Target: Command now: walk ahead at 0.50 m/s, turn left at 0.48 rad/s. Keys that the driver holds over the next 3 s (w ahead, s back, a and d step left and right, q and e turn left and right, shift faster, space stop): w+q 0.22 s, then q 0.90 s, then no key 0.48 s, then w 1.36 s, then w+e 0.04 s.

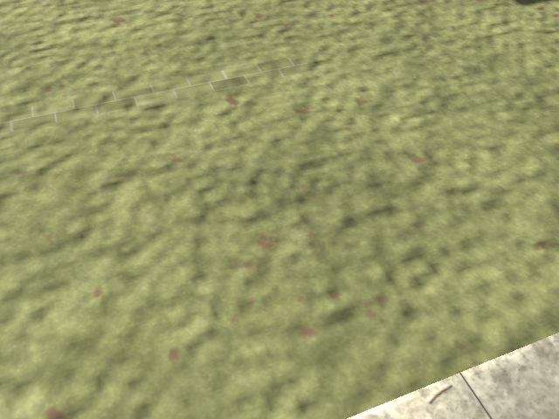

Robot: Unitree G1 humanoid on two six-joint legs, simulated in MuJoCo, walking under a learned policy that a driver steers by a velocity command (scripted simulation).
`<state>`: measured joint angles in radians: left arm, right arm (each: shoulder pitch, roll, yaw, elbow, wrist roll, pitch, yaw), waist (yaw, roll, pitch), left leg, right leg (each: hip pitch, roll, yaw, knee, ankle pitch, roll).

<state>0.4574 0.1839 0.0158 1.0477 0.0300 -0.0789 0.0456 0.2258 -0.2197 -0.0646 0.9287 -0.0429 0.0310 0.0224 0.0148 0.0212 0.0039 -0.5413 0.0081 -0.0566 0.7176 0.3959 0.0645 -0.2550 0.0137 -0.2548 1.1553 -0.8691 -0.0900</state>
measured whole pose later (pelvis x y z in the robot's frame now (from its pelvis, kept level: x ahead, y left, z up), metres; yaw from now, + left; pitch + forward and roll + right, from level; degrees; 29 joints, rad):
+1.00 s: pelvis +0.36 -0.03 -0.29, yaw +34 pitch -2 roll +2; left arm 0.40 0.21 -0.03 0.80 0.02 -0.01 0.04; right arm 0.03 -0.21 -0.03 0.63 -0.04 0.14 -0.04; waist 0.03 0.06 0.03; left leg -1.15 -0.16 -0.05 2.30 -0.34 -0.08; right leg -0.39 -0.03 -0.15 0.65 -0.24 -0.09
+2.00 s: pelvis +0.26 +0.02 -0.14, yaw +45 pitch +2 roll -1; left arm 0.27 0.28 0.10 0.87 0.06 0.06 -0.03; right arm 0.51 -0.26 -0.02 0.95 -0.05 -0.07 -0.04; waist -0.05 -0.03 -0.06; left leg -0.35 -0.07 0.01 0.97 -0.66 0.09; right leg -0.60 0.10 0.23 1.01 0.07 0.02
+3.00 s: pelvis +0.69 +0.37 -0.47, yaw +44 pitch +1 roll +0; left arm 0.35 0.17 0.03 1.06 0.05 -0.04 0.01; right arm 0.23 -0.18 -0.03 1.02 -0.03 -0.09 -0.01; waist 0.07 -0.02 0.08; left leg -0.28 -0.08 0.06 0.50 -0.24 0.10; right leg -0.57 -0.01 0.04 1.45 -0.44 -0.07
